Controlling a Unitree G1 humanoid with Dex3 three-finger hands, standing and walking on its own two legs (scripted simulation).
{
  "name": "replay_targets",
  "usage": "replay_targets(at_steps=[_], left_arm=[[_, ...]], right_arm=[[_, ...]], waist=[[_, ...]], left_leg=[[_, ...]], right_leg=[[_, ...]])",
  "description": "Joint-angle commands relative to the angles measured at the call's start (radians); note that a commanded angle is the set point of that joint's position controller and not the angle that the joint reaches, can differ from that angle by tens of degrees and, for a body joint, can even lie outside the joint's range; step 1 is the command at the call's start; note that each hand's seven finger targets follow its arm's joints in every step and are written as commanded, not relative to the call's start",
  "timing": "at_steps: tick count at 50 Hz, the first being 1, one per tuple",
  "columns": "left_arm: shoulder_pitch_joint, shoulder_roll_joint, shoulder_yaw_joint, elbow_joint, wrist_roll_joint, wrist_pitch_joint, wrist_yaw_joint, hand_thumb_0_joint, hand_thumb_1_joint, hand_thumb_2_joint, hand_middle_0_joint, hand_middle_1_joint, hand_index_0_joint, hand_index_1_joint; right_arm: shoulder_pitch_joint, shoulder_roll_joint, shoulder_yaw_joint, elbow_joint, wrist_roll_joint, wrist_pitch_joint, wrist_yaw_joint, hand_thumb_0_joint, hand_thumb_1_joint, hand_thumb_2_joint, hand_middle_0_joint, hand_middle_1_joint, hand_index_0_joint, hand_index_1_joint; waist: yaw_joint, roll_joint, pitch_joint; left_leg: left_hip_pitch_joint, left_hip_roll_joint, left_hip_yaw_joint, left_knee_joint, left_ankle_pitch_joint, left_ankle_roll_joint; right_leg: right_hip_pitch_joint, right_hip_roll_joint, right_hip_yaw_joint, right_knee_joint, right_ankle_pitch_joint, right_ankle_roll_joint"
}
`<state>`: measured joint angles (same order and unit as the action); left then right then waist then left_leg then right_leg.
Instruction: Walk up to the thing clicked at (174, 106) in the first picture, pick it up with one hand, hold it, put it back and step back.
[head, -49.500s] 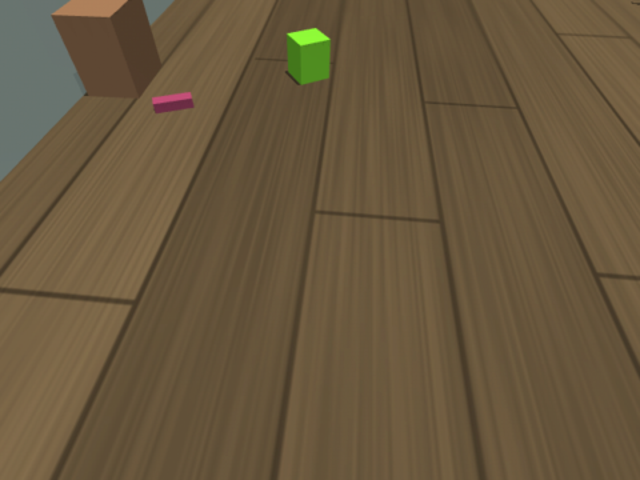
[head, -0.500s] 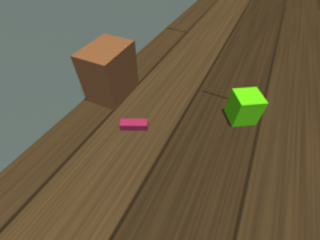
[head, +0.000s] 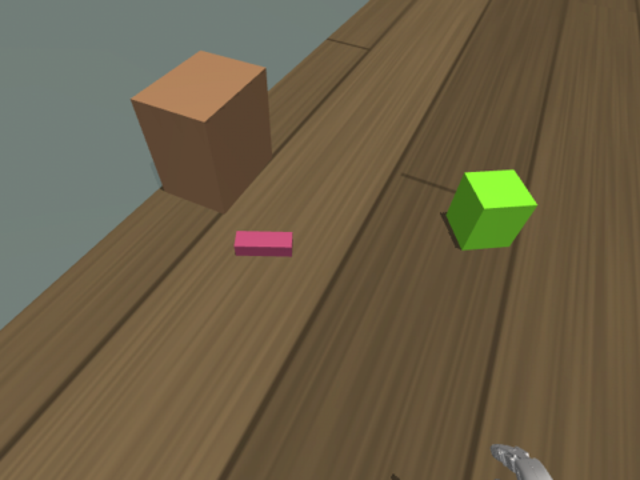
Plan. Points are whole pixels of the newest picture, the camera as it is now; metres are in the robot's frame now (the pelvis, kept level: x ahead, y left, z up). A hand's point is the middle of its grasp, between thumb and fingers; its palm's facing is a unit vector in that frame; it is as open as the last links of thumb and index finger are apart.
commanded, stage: step back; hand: left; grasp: from above
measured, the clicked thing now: (264, 243) +1.03 +0.21 -0.74
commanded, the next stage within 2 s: stand in 0.08 s
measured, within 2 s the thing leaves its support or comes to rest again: neither
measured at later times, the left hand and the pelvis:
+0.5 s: hand out of the picture +0.09 +0.24 -0.14, palm faces -0.02 -0.94 -0.33, open 7.4 cm; pelvis +0.00 -0.01 +0.01, yaw +0 degrees
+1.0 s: hand out of the picture +0.08 +0.24 -0.14, palm faces -0.02 -0.94 -0.34, open 7.4 cm; pelvis +0.01 -0.01 +0.01, yaw +0 degrees
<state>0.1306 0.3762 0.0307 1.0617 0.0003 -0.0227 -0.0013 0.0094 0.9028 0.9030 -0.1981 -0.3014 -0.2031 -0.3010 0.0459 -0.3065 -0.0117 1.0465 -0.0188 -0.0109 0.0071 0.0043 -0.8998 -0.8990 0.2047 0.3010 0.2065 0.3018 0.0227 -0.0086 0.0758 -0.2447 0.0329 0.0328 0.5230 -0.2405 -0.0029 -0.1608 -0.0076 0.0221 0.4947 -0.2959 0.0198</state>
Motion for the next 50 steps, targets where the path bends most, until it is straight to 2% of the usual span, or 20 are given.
replay_targets(at_steps=[1,3,4,7,12,15,21,23,27,29,31,32,39,42,44,47,49,50], left_arm=[[-0.019,0.201,0.038,-0.042,0.005,-0.023,0.016,0.0,0.9,0.9,-0.2,-0.3,-0.2,-0.3],[-0.033,0.204,0.039,-0.036,0.007,-0.021,0.017,0.0,0.9,0.9,-0.2,-0.3,-0.2,-0.3],[-0.046,0.177,0.018,-0.022,0.003,-0.022,0.012,0.0,0.9,0.9,-0.2,-0.3,-0.2,-0.3],[-0.063,0.181,0.015,-0.01,0.002,-0.02,0.012,0.0,0.9,0.9,-0.2,-0.3,-0.2,-0.3],[-0.085,0.191,0.015,0.001,0.004,-0.022,0.012,0.0,0.9,0.9,-0.2,-0.3,-0.2,-0.3],[-0.093,0.193,0.013,0.011,0.008,-0.021,0.013,0.0,0.9,0.9,-0.2,-0.3,-0.2,-0.3],[-0.094,0.194,0.012,0.017,0.007,-0.022,0.01,0.0,0.9,0.9,-0.2,-0.3,-0.2,-0.3],[-0.098,0.197,0.014,0.018,0.006,-0.019,0.009,0.0,0.9,0.9,-0.2,-0.3,-0.2,-0.3],[-0.088,0.19,0.012,0.023,0.007,-0.014,0.006,0.0,0.9,0.9,-0.2,-0.3,-0.2,-0.3],[-0.082,0.196,0.013,0.026,0.008,-0.012,0.006,0.0,0.9,0.9,-0.2,-0.3,-0.2,-0.3],[-0.069,0.192,0.011,0.023,0.009,-0.012,0.004,0.0,0.9,0.9,-0.2,-0.3,-0.2,-0.3],[-0.077,0.194,0.013,0.022,0.009,-0.011,0.004,0.0,0.9,0.9,-0.2,-0.3,-0.2,-0.3],[-0.065,0.19,0.008,0.019,0.004,-0.014,0.005,0.0,0.9,0.9,-0.2,-0.3,-0.2,-0.3],[-0.055,0.192,0.006,0.024,0.004,-0.012,0.007,0.0,0.9,0.9,-0.2,-0.3,-0.2,-0.3],[-0.053,0.194,0.004,0.021,0.004,-0.013,0.006,0.0,0.9,0.9,-0.2,-0.3,-0.2,-0.3],[-0.054,0.195,0.005,0.02,0.006,-0.013,0.009,0.0,0.9,0.9,-0.2,-0.3,-0.2,-0.3],[-0.058,0.195,0.005,0.021,0.007,-0.014,0.011,0.0,0.9,0.9,-0.2,-0.3,-0.2,-0.3],[-0.056,0.192,0.004,0.022,0.003,-0.015,0.011,0.0,0.9,0.9,-0.2,-0.3,-0.2,-0.3]], right_arm=[[-0.051,-0.242,-0.06,-0.037,0.008,-0.023,-0.015,0.0,-0.9,-0.9,0.2,0.3,0.2,0.3],[-0.066,-0.235,-0.061,-0.026,0.009,-0.02,-0.016,0.0,-0.9,-0.9,0.2,0.3,0.2,0.3],[-0.041,-0.247,-0.054,-0.015,0.017,-0.024,-0.012,0.0,-0.9,-0.9,0.2,0.3,0.2,0.3],[-0.051,-0.241,-0.052,0.002,0.014,-0.029,-0.009,0.0,-0.9,-0.9,0.2,0.3,0.2,0.3],[-0.06,-0.238,-0.047,0.02,0.013,-0.028,-0.007,0.0,-0.9,-0.9,0.2,0.3,0.2,0.3],[-0.063,-0.231,-0.045,0.027,0.012,-0.023,-0.003,0.0,-0.9,-0.9,0.2,0.3,0.2,0.3],[-0.053,-0.236,-0.039,0.044,0.011,-0.025,-0.002,0.0,-0.9,-0.9,0.2,0.3,0.2,0.3],[-0.043,-0.243,-0.039,0.049,0.01,-0.024,-0.003,0.0,-0.9,-0.9,0.2,0.3,0.2,0.3],[-0.034,-0.252,-0.039,0.053,0.009,-0.024,-0.004,0.0,-0.9,-0.9,0.2,0.3,0.2,0.3],[-0.016,-0.253,-0.039,0.056,0.007,-0.022,-0.004,0.0,-0.9,-0.9,0.2,0.3,0.2,0.3],[-0.015,-0.252,-0.038,0.054,0.007,-0.023,-0.004,0.0,-0.9,-0.9,0.2,0.3,0.2,0.3],[0.0,-0.255,-0.039,0.057,0.006,-0.023,-0.005,0.0,-0.9,-0.9,0.2,0.3,0.2,0.3],[0.013,-0.26,-0.033,0.06,0.009,-0.027,-0.007,0.0,-0.9,-0.9,0.2,0.3,0.2,0.3],[0.01,-0.258,-0.03,0.06,0.012,-0.024,-0.008,0.0,-0.9,-0.9,0.2,0.3,0.2,0.3],[0.012,-0.25,-0.026,0.058,0.011,-0.025,-0.008,0.0,-0.9,-0.9,0.2,0.3,0.2,0.3],[0.008,-0.256,-0.028,0.058,0.011,-0.023,-0.009,0.0,-0.9,-0.9,0.2,0.3,0.2,0.3],[0.002,-0.252,-0.027,0.053,0.012,-0.021,-0.01,0.0,-0.9,-0.9,0.2,0.3,0.2,0.3],[0.005,-0.251,-0.025,0.057,0.012,-0.02,-0.008,0.0,-0.9,-0.9,0.2,0.3,0.2,0.3]], waist=[[-0.011,0.04,-0.151],[-0.012,0.016,-0.14],[-0.028,0.019,-0.158],[-0.026,0.011,-0.15],[-0.023,0.007,-0.136],[-0.028,-0.018,-0.1],[-0.026,0.008,-0.09],[-0.028,0.015,-0.09],[-0.026,0.015,-0.075],[-0.031,0.014,-0.053],[-0.027,0.013,-0.069],[-0.035,0.018,-0.07],[-0.034,0.012,-0.11],[-0.033,0.003,-0.094],[-0.033,-0.006,-0.104],[-0.034,0.004,-0.114],[-0.035,-0.009,-0.12],[-0.034,-0.011,-0.098]], left_leg=[[0.126,0.115,-0.095,-0.118,0.285,0.041],[0.129,0.111,-0.082,-0.125,0.26,0.036],[0.166,0.109,-0.105,-0.153,0.294,0.039],[0.202,0.113,-0.101,-0.169,0.335,0.034],[0.197,0.108,-0.092,-0.204,0.296,0.022],[0.169,0.1,-0.095,-0.23,0.193,0.015],[0.156,0.101,-0.095,-0.251,0.175,0.008],[0.143,0.097,-0.094,-0.261,0.111,0.007],[0.127,0.099,-0.103,-0.273,0.076,0.008],[0.11,0.096,-0.109,-0.281,0.019,0.007],[0.138,0.102,-0.113,-0.272,0.035,0.012],[0.122,0.102,-0.116,-0.278,0.025,0.01],[0.161,0.108,-0.102,-0.246,0.173,0.017],[0.152,0.104,-0.103,-0.246,0.17,0.015],[0.177,0.108,-0.101,-0.24,0.217,0.012],[0.172,0.106,-0.097,-0.234,0.214,0.014],[0.187,0.111,-0.097,-0.226,0.252,0.015],[0.165,0.104,-0.096,-0.232,0.228,0.012]], right_leg=[[0.029,-0.094,0.074,-0.079,0.331,-0.052],[0.027,-0.098,0.078,-0.1,0.331,-0.052],[0.037,-0.109,0.076,-0.124,0.341,-0.041],[0.039,-0.112,0.075,-0.151,0.339,-0.034],[0.057,-0.123,0.076,-0.192,0.317,-0.03],[0.033,-0.12,0.075,-0.226,0.223,-0.027],[0.034,-0.12,0.076,-0.241,0.199,-0.031],[0.036,-0.119,0.082,-0.249,0.144,-0.033],[0.019,-0.115,0.078,-0.248,0.112,-0.035],[-0.006,-0.11,0.079,-0.257,0.042,-0.036],[-0.02,-0.113,0.081,-0.255,0.062,-0.038],[-0.01,-0.111,0.08,-0.25,0.068,-0.038],[0.026,-0.123,0.083,-0.231,0.2,-0.04],[0.022,-0.119,0.078,-0.234,0.191,-0.038],[0.014,-0.12,0.075,-0.228,0.217,-0.037],[0.029,-0.121,0.07,-0.232,0.232,-0.032],[0.034,-0.122,0.067,-0.227,0.264,-0.032],[0.029,-0.121,0.069,-0.237,0.247,-0.03]])
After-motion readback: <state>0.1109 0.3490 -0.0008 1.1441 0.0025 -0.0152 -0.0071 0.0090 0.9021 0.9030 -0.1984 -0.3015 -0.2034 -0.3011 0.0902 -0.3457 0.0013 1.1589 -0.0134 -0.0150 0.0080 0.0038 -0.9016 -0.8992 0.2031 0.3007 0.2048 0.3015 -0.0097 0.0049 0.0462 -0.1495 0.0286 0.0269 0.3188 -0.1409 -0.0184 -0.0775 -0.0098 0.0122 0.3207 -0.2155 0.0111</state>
